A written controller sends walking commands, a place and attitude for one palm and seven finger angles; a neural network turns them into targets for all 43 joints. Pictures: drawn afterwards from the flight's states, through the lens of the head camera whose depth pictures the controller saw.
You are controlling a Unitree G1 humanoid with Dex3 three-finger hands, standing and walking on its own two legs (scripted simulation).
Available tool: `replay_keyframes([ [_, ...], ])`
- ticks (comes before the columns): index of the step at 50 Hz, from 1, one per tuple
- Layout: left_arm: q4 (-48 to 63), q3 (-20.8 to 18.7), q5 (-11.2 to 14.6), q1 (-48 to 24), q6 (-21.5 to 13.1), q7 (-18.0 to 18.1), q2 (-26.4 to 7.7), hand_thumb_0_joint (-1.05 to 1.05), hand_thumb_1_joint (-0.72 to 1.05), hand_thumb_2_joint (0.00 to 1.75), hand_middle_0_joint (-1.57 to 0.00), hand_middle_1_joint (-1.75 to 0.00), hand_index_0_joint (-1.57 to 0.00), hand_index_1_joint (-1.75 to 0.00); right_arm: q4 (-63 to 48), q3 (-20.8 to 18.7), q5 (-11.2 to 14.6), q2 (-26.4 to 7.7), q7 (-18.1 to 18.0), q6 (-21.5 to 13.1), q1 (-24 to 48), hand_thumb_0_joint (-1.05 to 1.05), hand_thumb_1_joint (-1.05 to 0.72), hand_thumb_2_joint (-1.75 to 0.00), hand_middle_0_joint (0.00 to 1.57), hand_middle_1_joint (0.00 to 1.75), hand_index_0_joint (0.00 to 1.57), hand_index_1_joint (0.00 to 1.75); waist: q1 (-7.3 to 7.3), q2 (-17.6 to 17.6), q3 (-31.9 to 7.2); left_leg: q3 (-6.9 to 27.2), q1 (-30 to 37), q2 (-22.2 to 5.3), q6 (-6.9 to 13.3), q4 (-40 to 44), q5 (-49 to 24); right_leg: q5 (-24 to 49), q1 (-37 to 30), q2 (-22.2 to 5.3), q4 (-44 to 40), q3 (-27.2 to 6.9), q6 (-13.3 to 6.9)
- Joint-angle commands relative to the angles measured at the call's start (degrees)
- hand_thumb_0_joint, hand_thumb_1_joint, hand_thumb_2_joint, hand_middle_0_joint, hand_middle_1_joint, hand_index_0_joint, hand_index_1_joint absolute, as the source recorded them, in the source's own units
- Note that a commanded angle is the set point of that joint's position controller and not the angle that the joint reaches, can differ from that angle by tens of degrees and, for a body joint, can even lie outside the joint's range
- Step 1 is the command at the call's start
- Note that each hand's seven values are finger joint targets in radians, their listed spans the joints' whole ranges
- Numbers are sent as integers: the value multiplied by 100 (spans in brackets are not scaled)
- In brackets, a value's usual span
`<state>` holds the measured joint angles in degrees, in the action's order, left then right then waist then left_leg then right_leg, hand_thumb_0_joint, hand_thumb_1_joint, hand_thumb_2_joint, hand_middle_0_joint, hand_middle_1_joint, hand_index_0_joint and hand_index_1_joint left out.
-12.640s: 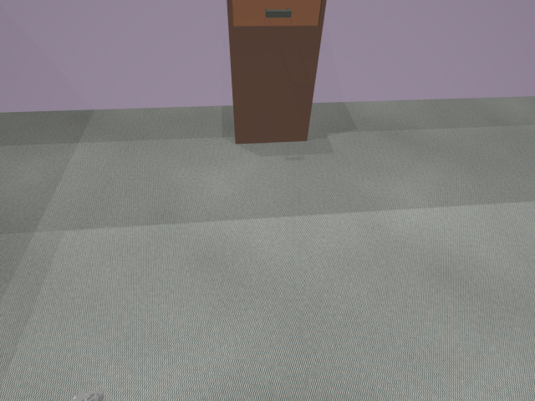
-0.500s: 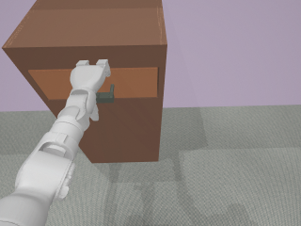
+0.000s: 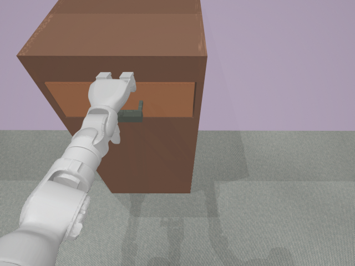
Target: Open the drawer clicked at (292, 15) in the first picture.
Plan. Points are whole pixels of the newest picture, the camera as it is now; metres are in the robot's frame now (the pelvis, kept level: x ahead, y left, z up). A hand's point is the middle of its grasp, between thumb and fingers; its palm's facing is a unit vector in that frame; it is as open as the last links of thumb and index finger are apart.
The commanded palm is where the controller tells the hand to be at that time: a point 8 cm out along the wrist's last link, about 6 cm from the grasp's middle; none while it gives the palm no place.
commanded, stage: move the hooked fingers above the handle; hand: left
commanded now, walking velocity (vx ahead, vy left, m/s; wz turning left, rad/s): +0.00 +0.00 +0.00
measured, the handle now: (123, 109) +0.53 +0.14 +0.01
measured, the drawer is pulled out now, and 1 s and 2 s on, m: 0.00 0.00 0.00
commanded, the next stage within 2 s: lower the fingers behind the handle in 0.20 s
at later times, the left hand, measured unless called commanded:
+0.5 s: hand (120, 112) +0.48 +0.13 +0.06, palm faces -0.02 -0.02 -1.00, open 13.8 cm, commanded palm +0.46 +0.13 +0.11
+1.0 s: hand (123, 122) +0.47 +0.13 +0.02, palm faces -0.06 -0.02 -1.00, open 13.8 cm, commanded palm +0.46 +0.13 +0.08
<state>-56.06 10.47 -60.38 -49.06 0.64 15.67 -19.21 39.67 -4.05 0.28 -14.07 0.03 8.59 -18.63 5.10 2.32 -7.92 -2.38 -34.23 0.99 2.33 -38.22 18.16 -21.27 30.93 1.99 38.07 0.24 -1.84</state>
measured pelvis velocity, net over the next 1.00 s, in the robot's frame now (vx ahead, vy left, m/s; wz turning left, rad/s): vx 0.00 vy -0.02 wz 0.00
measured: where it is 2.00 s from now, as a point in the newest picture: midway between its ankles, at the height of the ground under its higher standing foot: outside the picture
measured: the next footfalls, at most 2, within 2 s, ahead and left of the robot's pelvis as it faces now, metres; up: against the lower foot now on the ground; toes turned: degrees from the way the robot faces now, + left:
none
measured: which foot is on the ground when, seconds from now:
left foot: down 0.00-1.00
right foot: down 0.00-1.00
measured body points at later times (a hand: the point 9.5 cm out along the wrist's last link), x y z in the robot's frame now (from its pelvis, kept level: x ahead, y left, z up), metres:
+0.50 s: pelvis +0.00 -0.01 +0.00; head +0.06 -0.02 +0.45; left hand +0.47 +0.13 +0.11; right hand +0.03 -0.27 -0.14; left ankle +0.00 +0.09 -0.72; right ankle -0.04 -0.10 -0.72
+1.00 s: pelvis +0.00 -0.02 -0.01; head +0.07 -0.03 +0.44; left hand +0.47 +0.13 +0.08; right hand +0.02 -0.28 -0.14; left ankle +0.00 +0.09 -0.72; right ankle -0.04 -0.10 -0.72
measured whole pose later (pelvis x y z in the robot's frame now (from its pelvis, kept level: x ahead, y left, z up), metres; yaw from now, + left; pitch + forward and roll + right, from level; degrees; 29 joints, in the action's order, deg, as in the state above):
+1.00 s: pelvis +0.00 -0.02 -0.01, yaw +0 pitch +17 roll +0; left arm -60.0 9.1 -61.3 -47.1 1.4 17.8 -19.2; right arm 39.7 -3.9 -0.2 -13.6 -0.8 8.4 -19.5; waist 6.3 2.5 -8.8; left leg -1.9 -38.8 0.0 1.2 -41.2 19.3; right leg -22.6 35.7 3.0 41.5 0.7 -3.0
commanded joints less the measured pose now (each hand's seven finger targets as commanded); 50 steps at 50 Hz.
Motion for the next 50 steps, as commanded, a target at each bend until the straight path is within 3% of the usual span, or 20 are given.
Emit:
replay_keyframes([
  [1,867,-194,-26,-3071,353,301,-827,0,-50,30,-30,-120,-30,-120,-413,-237,12,-804,-22,-40,-459,0,-90,-90,20,30,20,30,207,-64,-1995,96,1792,-5,35,112,-2242,2072,-209,134,-355,18,-63],
  [4,701,-459,-22,-3039,464,179,-1171,0,-50,30,-30,-120,-30,-120,-456,-216,16,-854,-78,-5,-474,0,-90,-90,20,30,20,30,172,-324,-2200,91,1735,-14,58,116,-2311,2274,-481,112,-327,-14,-42],
  [6,864,-162,24,-2932,428,58,-792,0,-50,30,-30,-120,-30,-120,-547,-215,12,-805,-88,14,-425,0,-90,-90,20,30,20,30,171,-220,-2297,68,1842,1,63,74,-2528,2497,-539,103,-318,-25,-37],
  [10,1077,-270,52,-2736,195,-52,-868,0,-50,30,-30,-120,-30,-120,-591,-216,-3,-803,-94,28,-430,0,-90,-90,20,30,20,30,103,-279,-2233,98,1866,-23,64,83,-2658,2552,-572,104,-317,-24,-39],
  [14,1230,-302,-7,-2729,109,93,-873,0,-50,30,-30,-120,-30,-120,-575,-230,-13,-760,-74,28,-422,0,-90,-90,20,30,20,30,77,-148,-2180,95,1872,-22,54,77,-2646,2462,-507,111,-321,-27,-56],
  [15,1215,-481,-47,-2767,119,161,-1104,0,-50,30,-30,-120,-30,-120,-525,-231,-9,-774,-83,39,-446,0,-90,-90,20,30,20,30,68,-187,-2169,102,1835,-31,44,77,-2560,2390,-488,114,-309,-15,-65],
  [17,1057,-349,-47,-2672,202,244,-893,0,-50,30,-30,-120,-30,-120,-505,-237,-11,-758,-68,26,-439,0,-90,-90,20,30,20,30,93,-248,-2043,74,1727,-16,47,86,-2457,2358,-450,122,-326,-11,-61],
  [20,958,-505,-40,-2628,267,296,-1112,0,-50,30,-30,-120,-30,-120,-463,-229,-14,-789,-79,31,-450,0,-90,-90,20,30,20,30,69,-353,-2195,21,1573,22,64,97,-2367,2568,-721,93,-329,-68,-47],
  [22,1028,-226,-44,-2699,286,280,-803,0,-50,30,-30,-120,-30,-120,-467,-241,-2,-775,-75,21,-436,0,-90,-90,20,30,20,30,146,-277,-2146,25,1572,27,58,87,-2335,2547,-624,92,-335,-61,-42],
  [27,1059,-79,-12,-2819,139,243,-626,0,-50,30,-30,-120,-30,-120,-407,-271,-5,-763,-76,-19,-495,0,-90,-90,20,30,20,30,245,-190,-2056,55,1611,27,66,28,-2175,2375,-407,94,-340,-80,-38],
  [34,746,-510,-120,-2704,120,559,-1113,0,-50,30,-30,-120,-30,-120,-372,-231,-45,-772,-108,-76,-507,0,-90,-90,20,30,20,30,183,-273,-2253,8,1172,73,77,-102,-2002,2483,-534,68,-196,-144,-19],
  [35,699,-683,-147,-2607,161,607,-1307,0,-50,30,-30,-120,-30,-120,-375,-230,-45,-784,-114,-72,-523,0,-90,-90,20,30,20,30,109,-302,-2302,-9,1074,77,70,-113,-1996,2538,-624,63,-166,-153,-21],
  [38,531,-464,-137,-2559,313,621,-1019,0,-50,30,-30,-120,-30,-120,-399,-224,-36,-764,-94,-73,-492,0,-90,-90,20,30,20,30,173,-352,-2267,-57,963,101,67,-172,-2053,2765,-668,58,-158,-154,-3],
  [40,554,-652,-158,-2477,339,578,-1301,0,-50,30,-30,-120,-30,-120,-404,-235,-30,-802,-113,-66,-530,0,-90,-90,20,30,20,30,129,-317,-2427,-65,951,99,73,-189,-2090,2924,-786,49,-110,-186,12],
  [41,551,-427,-134,-2473,343,529,-1042,0,-50,30,-30,-120,-30,-120,-427,-232,-33,-787,-114,-60,-524,0,-90,-90,20,30,20,30,187,-299,-2337,-61,961,106,72,-177,-2061,2902,-727,50,-133,-170,20],
  [43,609,-330,-86,-2522,242,441,-887,0,-50,30,-30,-120,-30,-120,-417,-249,-29,-767,-120,-89,-545,0,-90,-90,20,30,20,30,255,-321,-2301,-51,1009,102,84,-231,-2073,2891,-651,49,-158,-185,24],
  [45,696,-504,-89,-2420,108,407,-1096,0,-50,30,-30,-120,-30,-120,-392,-271,-34,-792,-149,-92,-593,0,-90,-90,20,30,20,30,227,-374,-2359,-28,1020,95,97,-255,-2042,2874,-637,46,-129,-201,34],
  [46,725,-327,-66,-2425,54,389,-909,0,-50,30,-30,-120,-30,-120,-406,-257,-38,-775,-151,-103,-571,0,-90,-90,20,30,20,30,263,-310,-2277,-19,1003,106,98,-252,-1985,2837,-565,45,-145,-203,36],
  [49,780,-304,-126,-2497,-131,455,-830,0,-50,30,-30,-120,-30,-120,-341,-286,-51,-744,-137,-138,-639,0,-90,-90,20,30,20,30,295,-194,-2227,27,1000,93,84,-386,-2015,2654,-254,68,-47,-177,7],
  [50,816,-433,-163,-2553,-170,522,-978,0,-50,30,-30,-120,-30,-120,-314,-293,-61,-754,-139,-147,-647,0,-90,-90,20,30,20,30,295,-196,-2264,40,992,69,83,-416,-1991,2564,-178,70,-2,-166,3],
])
